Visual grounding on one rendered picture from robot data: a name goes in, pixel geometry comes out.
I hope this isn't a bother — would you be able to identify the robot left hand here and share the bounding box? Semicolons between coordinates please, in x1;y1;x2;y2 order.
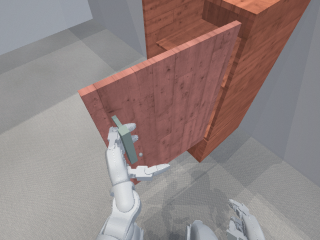
105;123;171;186

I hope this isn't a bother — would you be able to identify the cupboard door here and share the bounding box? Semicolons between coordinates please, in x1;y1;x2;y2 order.
78;20;242;185

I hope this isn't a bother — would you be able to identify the robot left thigh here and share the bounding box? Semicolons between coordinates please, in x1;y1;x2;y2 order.
131;225;144;240

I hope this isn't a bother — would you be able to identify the robot left forearm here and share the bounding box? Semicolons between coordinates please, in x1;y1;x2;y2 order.
95;180;142;240

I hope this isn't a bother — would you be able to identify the robot right hand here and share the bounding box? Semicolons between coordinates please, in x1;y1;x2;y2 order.
226;199;265;240

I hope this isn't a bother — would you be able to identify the handle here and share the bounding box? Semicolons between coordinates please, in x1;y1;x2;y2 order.
111;115;138;164

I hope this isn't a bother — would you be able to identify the robot right shin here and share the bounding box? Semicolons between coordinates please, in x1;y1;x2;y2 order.
192;220;203;224

